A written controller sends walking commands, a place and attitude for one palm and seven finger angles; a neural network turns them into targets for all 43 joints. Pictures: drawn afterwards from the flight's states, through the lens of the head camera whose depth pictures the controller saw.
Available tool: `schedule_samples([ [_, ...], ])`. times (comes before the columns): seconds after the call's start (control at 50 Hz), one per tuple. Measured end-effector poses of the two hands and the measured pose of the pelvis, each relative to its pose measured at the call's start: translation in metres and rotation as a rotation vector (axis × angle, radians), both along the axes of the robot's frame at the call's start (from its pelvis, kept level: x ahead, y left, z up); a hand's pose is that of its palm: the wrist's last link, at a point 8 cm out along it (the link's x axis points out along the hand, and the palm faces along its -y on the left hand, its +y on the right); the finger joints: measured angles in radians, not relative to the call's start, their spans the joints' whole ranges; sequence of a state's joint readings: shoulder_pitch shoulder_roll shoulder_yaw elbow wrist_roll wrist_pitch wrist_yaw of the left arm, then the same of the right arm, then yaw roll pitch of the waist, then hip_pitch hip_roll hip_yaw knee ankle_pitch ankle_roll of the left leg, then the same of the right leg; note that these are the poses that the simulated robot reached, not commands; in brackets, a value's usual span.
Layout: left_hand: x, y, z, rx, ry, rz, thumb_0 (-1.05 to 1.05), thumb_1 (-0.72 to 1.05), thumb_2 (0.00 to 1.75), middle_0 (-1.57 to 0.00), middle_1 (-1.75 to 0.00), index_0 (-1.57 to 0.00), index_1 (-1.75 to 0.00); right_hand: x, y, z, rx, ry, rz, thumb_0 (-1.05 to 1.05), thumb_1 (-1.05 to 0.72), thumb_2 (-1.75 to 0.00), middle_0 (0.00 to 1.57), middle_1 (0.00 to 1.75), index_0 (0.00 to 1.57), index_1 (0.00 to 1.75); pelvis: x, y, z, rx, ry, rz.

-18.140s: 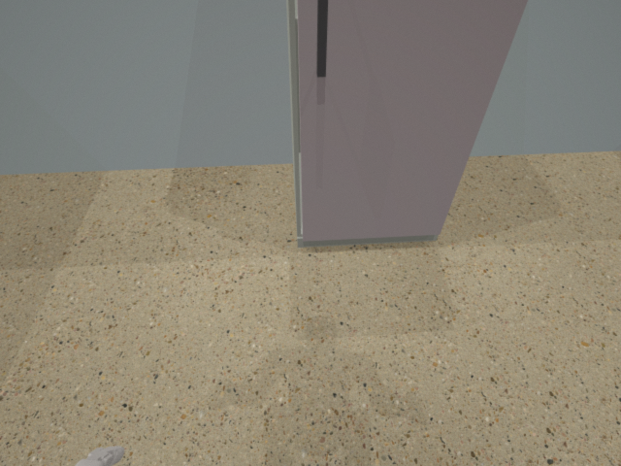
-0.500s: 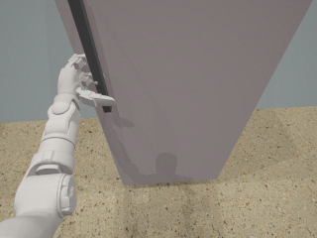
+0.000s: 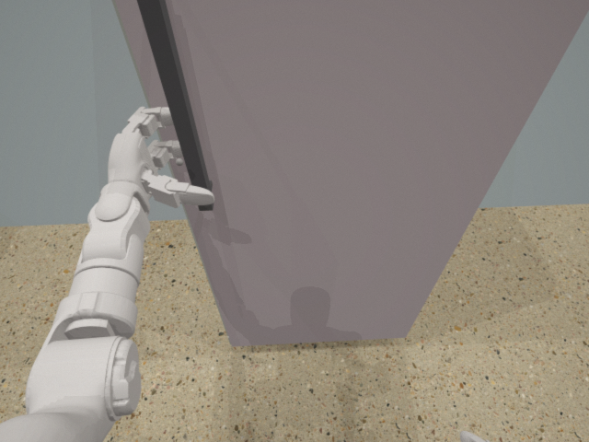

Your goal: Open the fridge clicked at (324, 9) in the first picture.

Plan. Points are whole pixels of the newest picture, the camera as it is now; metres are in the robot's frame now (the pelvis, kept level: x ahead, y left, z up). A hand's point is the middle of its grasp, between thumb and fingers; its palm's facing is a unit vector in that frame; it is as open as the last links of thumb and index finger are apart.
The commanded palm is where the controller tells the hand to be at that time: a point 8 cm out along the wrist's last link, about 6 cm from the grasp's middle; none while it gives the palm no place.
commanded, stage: slide the fingers in behind the handle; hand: left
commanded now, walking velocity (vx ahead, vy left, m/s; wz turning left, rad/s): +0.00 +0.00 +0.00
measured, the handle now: (184, 106) +0.49 +0.16 +0.22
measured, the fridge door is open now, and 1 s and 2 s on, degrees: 0 0 0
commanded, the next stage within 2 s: grip the handle and tug to test in 1.38 s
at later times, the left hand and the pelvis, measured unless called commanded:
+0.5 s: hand (200, 159) +0.45 +0.14 +0.17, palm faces +0.05 -1.00 +0.02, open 13.9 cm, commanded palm +0.41 +0.19 +0.17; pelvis +0.01 +0.00 +0.00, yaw +0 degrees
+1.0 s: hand (205, 161) +0.44 +0.13 +0.17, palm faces +0.07 -1.00 +0.01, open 14.1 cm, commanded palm +0.41 +0.17 +0.17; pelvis +0.01 -0.01 +0.00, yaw +1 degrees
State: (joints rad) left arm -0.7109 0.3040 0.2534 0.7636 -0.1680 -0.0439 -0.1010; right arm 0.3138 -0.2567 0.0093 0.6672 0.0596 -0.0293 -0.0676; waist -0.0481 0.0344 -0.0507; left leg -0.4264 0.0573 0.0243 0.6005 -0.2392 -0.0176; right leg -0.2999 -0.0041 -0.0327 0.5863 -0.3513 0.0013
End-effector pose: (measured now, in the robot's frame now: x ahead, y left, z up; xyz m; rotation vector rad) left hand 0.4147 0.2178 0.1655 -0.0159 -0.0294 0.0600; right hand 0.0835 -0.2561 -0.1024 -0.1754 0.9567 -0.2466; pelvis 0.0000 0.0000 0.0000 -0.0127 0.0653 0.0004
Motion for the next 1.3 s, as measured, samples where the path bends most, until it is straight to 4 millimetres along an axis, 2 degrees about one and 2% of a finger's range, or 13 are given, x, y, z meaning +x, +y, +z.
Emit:
schedule_samples([
  [0.2, 0.007, -0.017, 0.000, 0.005, 0.008, -0.010, -0.01, -0.50, 0.30, -0.30, -1.20, -0.30, -1.20, 0.015, 0.009, 0.001, 0.014, -0.031, 0.031, 0.01, -0.91, -0.90, 0.20, 0.30, 0.21, 0.30, 0.001, 0.002, 0.000, 0.001, 0.004, 0.006],
  [0.5, 0.008, -0.027, -0.001, -0.002, 0.009, -0.005, -0.01, -0.50, 0.30, -0.31, -1.21, -0.31, -1.21, 0.003, 0.005, -0.005, 0.025, 0.019, 0.012, 0.01, -0.91, -0.90, 0.20, 0.30, 0.21, 0.30, 0.005, -0.001, 0.000, 0.004, 0.001, 0.001],
  [0.64, 0.004, -0.034, 0.000, 0.000, -0.001, -0.008, -0.01, -0.50, 0.30, -0.31, -1.20, -0.30, -1.20, 0.004, 0.000, -0.004, 0.023, 0.008, 0.003, 0.01, -0.91, -0.90, 0.20, 0.30, 0.21, 0.30, 0.006, -0.003, 0.001, 0.006, -0.006, -0.003],
  [1.04, 0.000, -0.036, 0.002, 0.006, 0.005, 0.012, -0.01, -0.50, 0.30, -0.27, -1.20, -0.28, -1.20, 0.026, 0.003, 0.000, 0.024, -0.022, 0.043, 0.01, -0.91, -0.90, 0.20, 0.30, 0.21, 0.30, 0.007, -0.006, 0.001, 0.005, -0.013, 0.014],
  [1.3, 0.002, -0.036, 0.002, 0.006, 0.004, 0.011, -0.01, -0.50, 0.30, -0.28, -1.20, -0.29, -1.20, 0.022, 0.008, -0.002, 0.033, -0.014, 0.045, 0.01, -0.91, -0.90, 0.20, 0.30, 0.21, 0.30, 0.007, -0.003, 0.001, 0.005, -0.009, 0.013],
])
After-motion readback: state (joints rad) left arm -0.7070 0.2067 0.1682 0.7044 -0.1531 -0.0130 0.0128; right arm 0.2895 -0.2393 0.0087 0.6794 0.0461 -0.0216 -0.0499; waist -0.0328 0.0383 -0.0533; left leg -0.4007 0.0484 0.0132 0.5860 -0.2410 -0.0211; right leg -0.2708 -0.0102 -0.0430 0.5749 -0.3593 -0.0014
